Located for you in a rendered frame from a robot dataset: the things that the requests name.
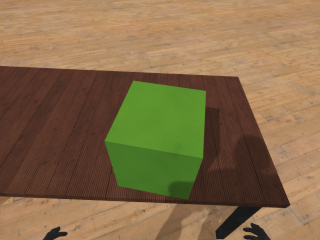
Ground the carton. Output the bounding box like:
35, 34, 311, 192
105, 80, 206, 200

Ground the robot right hand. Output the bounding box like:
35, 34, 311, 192
243, 223, 271, 240

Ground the robot left hand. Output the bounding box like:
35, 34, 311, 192
43, 226, 68, 240

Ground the table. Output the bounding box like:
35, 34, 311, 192
0, 66, 290, 239

